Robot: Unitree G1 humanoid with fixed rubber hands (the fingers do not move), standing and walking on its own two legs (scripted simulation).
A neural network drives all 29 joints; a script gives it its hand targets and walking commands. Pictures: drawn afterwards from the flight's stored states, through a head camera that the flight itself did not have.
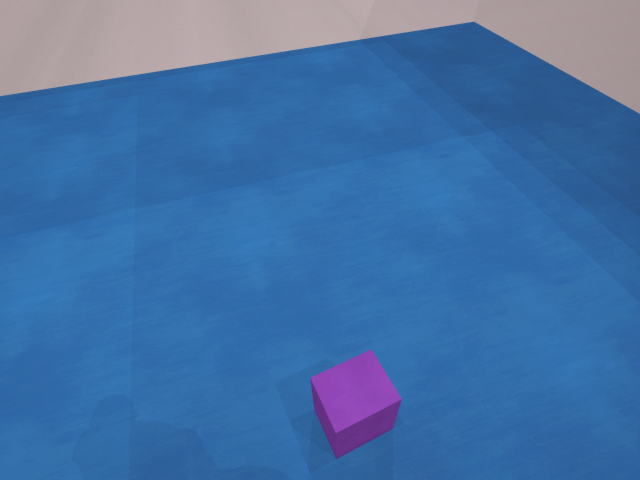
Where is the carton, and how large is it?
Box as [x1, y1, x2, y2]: [310, 349, 401, 458]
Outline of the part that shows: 371,349 310,378 314,409 336,458 391,429 394,423 401,399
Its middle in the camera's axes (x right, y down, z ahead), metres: +0.09 +0.48 +1.11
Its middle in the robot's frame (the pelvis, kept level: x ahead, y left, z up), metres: +0.46 -0.06 -0.66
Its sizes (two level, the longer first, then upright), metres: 0.190 0.155 0.231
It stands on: the floor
